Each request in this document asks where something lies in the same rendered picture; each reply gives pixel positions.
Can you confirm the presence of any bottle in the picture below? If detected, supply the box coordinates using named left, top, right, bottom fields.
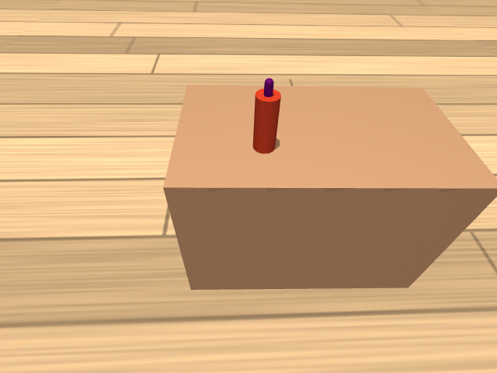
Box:
left=253, top=78, right=281, bottom=154

